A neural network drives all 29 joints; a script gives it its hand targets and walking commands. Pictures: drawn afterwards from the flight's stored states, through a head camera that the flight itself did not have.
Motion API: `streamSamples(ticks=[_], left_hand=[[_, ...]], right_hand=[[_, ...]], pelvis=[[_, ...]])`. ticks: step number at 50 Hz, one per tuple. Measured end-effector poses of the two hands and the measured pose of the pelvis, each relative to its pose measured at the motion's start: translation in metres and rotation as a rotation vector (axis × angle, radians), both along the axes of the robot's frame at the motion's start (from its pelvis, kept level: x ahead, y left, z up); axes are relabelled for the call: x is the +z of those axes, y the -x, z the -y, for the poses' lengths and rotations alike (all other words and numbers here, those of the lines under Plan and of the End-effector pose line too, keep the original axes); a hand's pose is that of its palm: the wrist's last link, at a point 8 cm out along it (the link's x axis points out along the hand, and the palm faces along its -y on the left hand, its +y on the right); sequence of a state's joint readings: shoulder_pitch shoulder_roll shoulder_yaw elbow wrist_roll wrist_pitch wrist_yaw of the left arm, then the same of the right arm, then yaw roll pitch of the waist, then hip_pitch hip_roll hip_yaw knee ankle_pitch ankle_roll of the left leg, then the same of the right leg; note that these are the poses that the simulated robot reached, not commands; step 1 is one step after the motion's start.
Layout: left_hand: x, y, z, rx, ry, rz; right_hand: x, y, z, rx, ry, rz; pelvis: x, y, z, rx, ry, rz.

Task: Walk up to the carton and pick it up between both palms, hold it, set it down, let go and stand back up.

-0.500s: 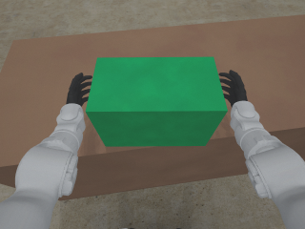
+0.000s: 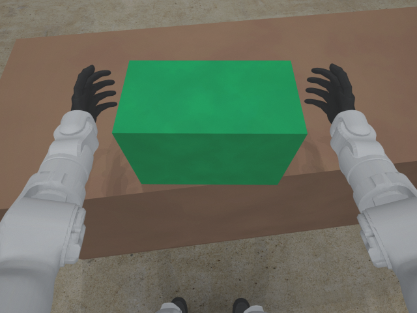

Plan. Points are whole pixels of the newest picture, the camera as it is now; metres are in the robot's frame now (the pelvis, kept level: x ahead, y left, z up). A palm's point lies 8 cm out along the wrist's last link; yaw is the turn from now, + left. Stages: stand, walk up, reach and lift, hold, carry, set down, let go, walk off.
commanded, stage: set down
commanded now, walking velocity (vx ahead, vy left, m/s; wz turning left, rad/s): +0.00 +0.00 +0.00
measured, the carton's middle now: (209, 127) +0.47 +0.02 +0.02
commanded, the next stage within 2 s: none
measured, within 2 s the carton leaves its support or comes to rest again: neither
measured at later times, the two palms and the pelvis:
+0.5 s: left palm (57, 86) +0.46 +0.27 +0.15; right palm (367, 76) +0.48 -0.23 +0.16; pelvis +0.01 +0.01 +0.02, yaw +1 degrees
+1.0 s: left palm (55, 146) +0.38 +0.28 +0.10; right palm (359, 138) +0.40 -0.22 +0.10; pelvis +0.03 +0.00 +0.03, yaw +1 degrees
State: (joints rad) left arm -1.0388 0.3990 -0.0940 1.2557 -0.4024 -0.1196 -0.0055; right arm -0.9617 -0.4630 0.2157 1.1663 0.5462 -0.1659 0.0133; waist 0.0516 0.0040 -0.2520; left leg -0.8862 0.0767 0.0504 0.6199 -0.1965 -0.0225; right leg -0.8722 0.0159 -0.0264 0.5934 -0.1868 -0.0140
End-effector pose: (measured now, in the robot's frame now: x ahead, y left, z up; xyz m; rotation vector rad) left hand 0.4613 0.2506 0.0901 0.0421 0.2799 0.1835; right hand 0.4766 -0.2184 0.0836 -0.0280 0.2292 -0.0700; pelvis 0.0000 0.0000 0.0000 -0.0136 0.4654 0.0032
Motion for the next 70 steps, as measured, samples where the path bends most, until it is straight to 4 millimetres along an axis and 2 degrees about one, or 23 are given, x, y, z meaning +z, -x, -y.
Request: streamSamples(ticks=[9,13,17,25,34,39,45,53,59,70], left_hand=[[0.055,-0.001,-0.011,0.010,0.007,0.016],[0.066,-0.002,-0.016,0.011,-0.001,0.012],[0.069,-0.002,-0.020,0.005,-0.010,0.010],[0.060,0.000,-0.021,-0.014,-0.008,-0.022],[0.066,0.010,-0.015,-0.042,0.005,-0.040],[0.059,0.027,-0.018,-0.036,0.017,-0.041],[0.029,0.056,-0.024,-0.012,0.030,-0.054],[0.000,0.096,-0.024,0.003,0.033,-0.039],[-0.007,0.116,-0.024,0.002,0.030,-0.025],[-0.020,0.137,-0.020,-0.006,0.030,-0.021]], right_hand=[[0.066,0.001,0.013,-0.065,0.012,-0.008],[0.084,0.003,0.019,-0.084,0.014,-0.018],[0.090,0.003,0.020,-0.082,0.013,-0.019],[0.078,0.000,0.010,-0.032,-0.005,-0.036],[0.070,0.006,0.001,-0.003,-0.026,-0.041],[0.061,0.023,0.007,-0.021,-0.014,-0.038],[0.039,0.054,0.011,-0.034,-0.013,-0.038],[0.009,0.093,0.001,-0.015,-0.039,-0.038],[0.001,0.114,-0.003,-0.019,-0.047,-0.029],[-0.013,0.140,-0.004,-0.021,-0.043,-0.053]], pelvis=[[0.011,0.002,0.000,0.014,0.000,0.088],[0.013,0.000,-0.001,0.019,0.001,0.113],[0.015,-0.001,-0.003,0.023,0.002,0.128],[0.020,-0.007,-0.006,0.026,0.005,0.146],[0.030,-0.015,-0.006,0.023,0.002,0.223],[0.034,-0.020,-0.004,0.021,-0.002,0.284],[0.035,-0.025,-0.004,0.019,-0.005,0.338],[0.035,-0.025,-0.006,0.020,-0.004,0.375],[0.034,-0.021,-0.009,0.022,-0.005,0.400],[0.033,-0.016,-0.014,0.018,-0.008,0.432]])
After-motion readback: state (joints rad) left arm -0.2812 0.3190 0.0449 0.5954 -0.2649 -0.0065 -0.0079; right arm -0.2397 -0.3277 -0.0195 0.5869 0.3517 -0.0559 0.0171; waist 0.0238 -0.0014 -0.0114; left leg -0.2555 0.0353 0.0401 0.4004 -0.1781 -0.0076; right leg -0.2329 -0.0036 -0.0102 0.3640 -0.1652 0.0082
